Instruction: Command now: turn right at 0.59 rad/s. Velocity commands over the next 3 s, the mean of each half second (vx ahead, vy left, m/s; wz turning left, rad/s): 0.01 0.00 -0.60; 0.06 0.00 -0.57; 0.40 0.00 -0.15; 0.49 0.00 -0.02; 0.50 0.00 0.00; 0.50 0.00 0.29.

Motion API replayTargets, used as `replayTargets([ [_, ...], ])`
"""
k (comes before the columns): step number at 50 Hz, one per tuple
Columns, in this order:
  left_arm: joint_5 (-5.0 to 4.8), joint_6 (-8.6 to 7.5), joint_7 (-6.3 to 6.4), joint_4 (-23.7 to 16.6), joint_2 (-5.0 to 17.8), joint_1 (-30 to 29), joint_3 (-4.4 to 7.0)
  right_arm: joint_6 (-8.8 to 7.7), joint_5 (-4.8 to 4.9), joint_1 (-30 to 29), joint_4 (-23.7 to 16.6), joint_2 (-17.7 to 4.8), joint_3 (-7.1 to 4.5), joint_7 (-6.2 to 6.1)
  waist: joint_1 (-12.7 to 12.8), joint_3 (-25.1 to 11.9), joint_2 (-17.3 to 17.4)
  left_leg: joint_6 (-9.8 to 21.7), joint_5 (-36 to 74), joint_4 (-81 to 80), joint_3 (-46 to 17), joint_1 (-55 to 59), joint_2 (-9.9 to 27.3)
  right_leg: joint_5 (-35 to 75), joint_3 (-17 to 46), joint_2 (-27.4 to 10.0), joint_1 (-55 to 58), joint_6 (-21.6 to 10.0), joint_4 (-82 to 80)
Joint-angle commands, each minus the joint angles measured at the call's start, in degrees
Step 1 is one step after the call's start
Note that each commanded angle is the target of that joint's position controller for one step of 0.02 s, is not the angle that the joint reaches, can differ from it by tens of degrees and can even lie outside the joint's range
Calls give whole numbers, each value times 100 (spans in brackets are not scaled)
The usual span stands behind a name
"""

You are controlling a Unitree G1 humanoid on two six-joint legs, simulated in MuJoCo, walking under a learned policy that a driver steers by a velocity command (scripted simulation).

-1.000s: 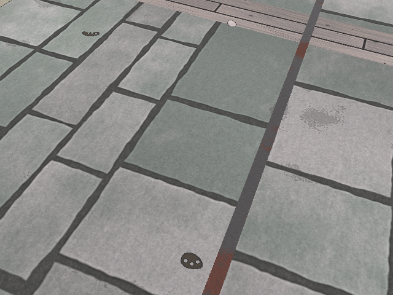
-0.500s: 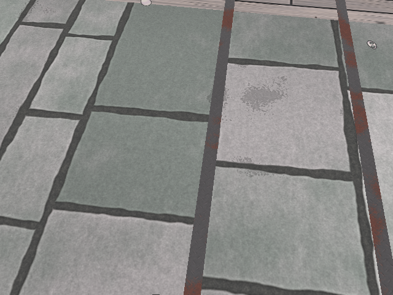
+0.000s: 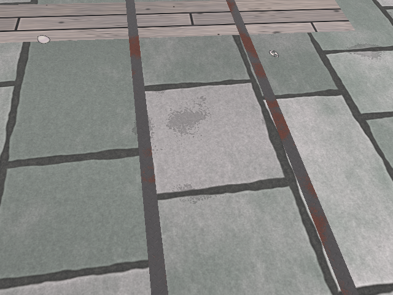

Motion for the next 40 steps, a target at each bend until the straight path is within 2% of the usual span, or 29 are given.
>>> replayTargets([
  [1, 125, -5, -8, -246, 748, 346, 186, -5, 14, 244, -377, -797, -176, 22, -16, -364, 734, 1212, 2816, -1013, -1795, 904, 2244, -744, -463, -436, -1039, 273, 2268],
  [2, 82, 45, -59, -189, 680, 373, 184, 8, -12, 32, -441, -680, -141, 42, 68, -232, 713, 964, 2783, -963, -1162, 807, 1808, -413, -507, -484, -1021, 361, 2464],
  [3, 60, 92, -133, -185, 647, 386, 170, 12, -39, -16, -474, -712, -147, 20, 86, -304, 988, 828, 2977, -896, -800, 903, 1564, -165, -607, -491, -1070, 436, 2687],
  [4, 25, 120, -196, -181, 619, 386, 148, 11, -65, 63, -482, -721, -148, 21, 23, -381, 1129, 811, 3364, -822, -543, 981, 1448, -57, -694, -481, -1082, 517, 2845],
  [5, -10, 140, -234, -215, 598, 284, 129, 12, -79, 189, -462, -736, -161, 37, -47, -430, 1129, 828, 3493, -789, -392, 1051, 1417, 26, -768, -494, -1107, 570, 2890],
  [7, -41, 170, -272, -329, 549, 14, 89, 2, -82, 423, -417, -774, -197, 57, -195, -444, 1104, 904, 3361, -789, -298, 1294, 1487, 119, -841, -566, -1260, 630, 2706],
  [9, -27, 205, -294, -420, 500, -202, 49, -7, -79, 630, -355, -830, -237, 62, -313, -398, 1147, 978, 3120, -815, -287, 1491, 1606, 141, -896, -667, -1367, 648, 2354],
  [13, -20, 239, -350, -600, 380, -495, -32, -27, -98, 755, -303, -944, -310, 111, -393, -374, 1158, 1081, 2738, -848, -165, 1466, 1857, 57, -1080, -904, -1092, 574, 1513],
  [16, -53, 230, -384, -738, 284, -623, -104, -25, -114, 646, -320, -1037, -353, 185, -391, -381, 1251, 1012, 2512, -774, 117, 1079, 1899, -1, -1334, -993, -400, 410, 709],
  [18, -78, 210, -381, -813, 309, -635, -115, -1, -117, 644, -304, -1128, -392, 225, -402, -407, 1346, 944, 2452, -631, 220, 943, 1939, -56, -1512, -957, -31, 290, 242],
  [20, -78, 169, -372, -862, 323, -561, -114, 38, -75, 630, -286, -1210, -428, 248, -339, -433, 1324, 798, 2293, -343, 298, 869, 1987, 152, -1611, -917, 327, 154, -458],
  [21, -31, 121, -344, -825, 300, -380, -116, 68, -15, 562, -281, -1215, -435, 252, -177, -466, 1152, 593, 1975, 19, 490, 642, 1917, 683, -1655, -850, 768, 64, -1188],
  [22, 49, 40, -274, -754, 415, -168, -90, 93, -10, 740, -214, -1138, -427, 264, -71, -559, 649, 258, 1278, 660, 755, 208, 1746, 1318, -1299, -894, 1378, -15, -1969],
  [23, 113, -57, -195, -803, 1023, -64, 27, 144, -86, 1020, -330, -748, -337, 298, -185, -583, -960, -165, -1156, 2189, 1263, -1015, 1122, 2264, 677, -2316, 2061, -296, -2568],
  [24, -7, -70, -196, -857, 1657, 210, 200, 238, -94, 532, -729, -585, -250, 209, 42, -470, -1404, -350, -2671, 3053, 778, -1910, 254, 4209, 1966, -3366, 1688, -1318, -2347],
  [25, -70, -66, -194, -772, 1361, 421, 169, 300, -94, 347, -672, -809, -291, 167, 178, -503, -615, -363, -2476, 3592, 245, -1927, 450, 4264, 1544, -3137, 1722, -1545, -2247],
  [26, -75, -55, -161, -777, 1040, 93, 58, 306, -10, 364, -603, -803, -309, 189, -37, -210, -453, -344, -1978, 3658, 120, -1936, 518, 3955, 1042, -2749, 1477, -1414, -2259],
  [27, -51, -31, -127, -827, 843, -303, -5, 266, 19, 441, -511, -837, -327, 211, -239, -65, -374, -339, -1486, 3418, 42, -1855, 592, 3560, 669, -2310, 1319, -1134, -2316],
  [29, -83, -40, -71, -884, 699, -476, -55, 254, -104, 639, -399, -941, -367, 258, -321, -292, -547, -382, -1047, 3465, 116, -1666, 502, 3874, 415, -1946, 1435, -970, -2265],
  [32, -88, -90, -102, -828, 807, -221, -16, 301, -69, 615, -414, -823, -349, 292, -278, -486, -281, -443, -894, 3370, 78, -1690, 416, 3803, 541, -1917, 1569, -983, -2243],
  [36, -48, -87, -99, -777, 856, 47, 17, 342, -71, 344, -513, -777, -338, 250, -136, -354, -404, -473, -941, 2839, -7, -1867, 354, 3012, 976, -1904, 1580, -1060, -2316],
  [40, 2, -79, -96, -762, 938, 231, 59, 304, -54, 128, -607, -750, -318, 215, -50, -360, -366, -420, -1064, 2377, -104, -1770, 244, 2708, 1424, -1929, 1516, -1148, -2236],
])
